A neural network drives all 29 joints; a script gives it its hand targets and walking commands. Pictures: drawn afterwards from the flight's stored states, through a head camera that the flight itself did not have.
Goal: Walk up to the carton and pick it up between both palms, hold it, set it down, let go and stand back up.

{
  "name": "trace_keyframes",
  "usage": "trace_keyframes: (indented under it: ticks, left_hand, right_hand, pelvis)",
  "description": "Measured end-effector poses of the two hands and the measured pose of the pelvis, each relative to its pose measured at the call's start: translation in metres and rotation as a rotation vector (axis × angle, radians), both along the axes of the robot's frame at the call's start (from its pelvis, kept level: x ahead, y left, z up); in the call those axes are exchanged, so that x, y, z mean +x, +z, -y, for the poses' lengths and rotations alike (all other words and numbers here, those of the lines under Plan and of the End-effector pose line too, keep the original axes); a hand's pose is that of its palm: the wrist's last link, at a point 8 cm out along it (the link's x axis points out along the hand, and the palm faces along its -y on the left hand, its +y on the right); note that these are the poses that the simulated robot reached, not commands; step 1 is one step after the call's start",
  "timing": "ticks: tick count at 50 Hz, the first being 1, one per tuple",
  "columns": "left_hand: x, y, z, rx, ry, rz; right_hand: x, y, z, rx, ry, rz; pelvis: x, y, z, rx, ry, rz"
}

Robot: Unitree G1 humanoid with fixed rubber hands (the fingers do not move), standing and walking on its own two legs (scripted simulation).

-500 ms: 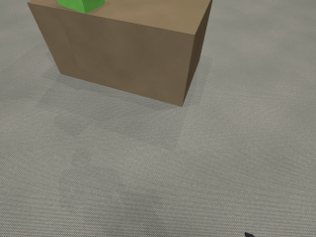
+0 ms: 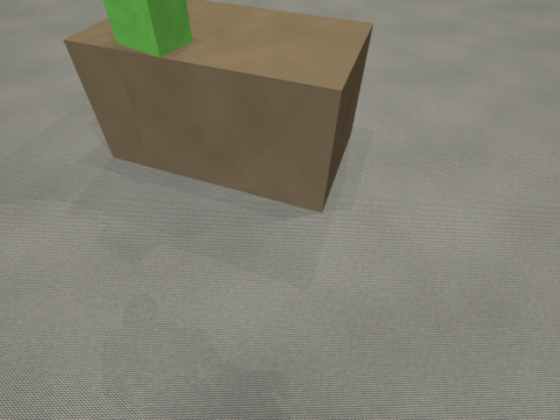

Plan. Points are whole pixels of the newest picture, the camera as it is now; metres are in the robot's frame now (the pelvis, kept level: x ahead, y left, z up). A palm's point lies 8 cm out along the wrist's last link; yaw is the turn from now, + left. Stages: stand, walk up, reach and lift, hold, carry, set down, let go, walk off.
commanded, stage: stand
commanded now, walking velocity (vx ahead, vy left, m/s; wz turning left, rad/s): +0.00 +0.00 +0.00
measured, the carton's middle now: (148, 15) +1.58 +0.49 +0.00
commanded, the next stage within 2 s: walk up in 1.60 s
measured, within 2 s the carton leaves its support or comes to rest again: neither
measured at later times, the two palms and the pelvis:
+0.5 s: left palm out of the picture +0.04 +0.24 -0.14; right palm out of the picture +0.05 -0.26 -0.13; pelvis -0.01 -0.01 +0.00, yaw +0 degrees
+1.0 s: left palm out of the picture +0.02 +0.23 -0.13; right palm out of the picture +0.03 -0.27 -0.13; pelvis -0.03 -0.01 +0.00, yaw +0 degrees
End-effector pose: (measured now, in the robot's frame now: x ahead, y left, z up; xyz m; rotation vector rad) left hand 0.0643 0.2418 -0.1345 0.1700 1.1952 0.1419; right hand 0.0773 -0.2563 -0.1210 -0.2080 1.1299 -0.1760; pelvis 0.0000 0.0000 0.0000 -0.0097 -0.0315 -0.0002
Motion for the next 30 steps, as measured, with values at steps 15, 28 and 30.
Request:
trace_keyframes:
  ticks: [15,28,30]
  left_hand:
    - [-0.017,-0.001,0.002,0.004,0.010,-0.029]
    - [-0.030,0.000,0.005,0.010,0.014,-0.044]
    - [-0.032,0.000,0.005,0.011,0.015,-0.047]
  right_hand:
    - [-0.015,-0.003,0.003,0.004,-0.008,-0.021]
    - [-0.027,-0.005,0.008,0.009,-0.012,-0.029]
    - [-0.028,-0.005,0.008,0.010,-0.012,-0.029]
  pelvis:
    - [-0.008,0.001,0.003,0.004,0.000,0.008]
    - [-0.017,0.001,0.007,0.010,0.000,0.015]
    - [-0.018,0.001,0.008,0.011,0.000,0.016]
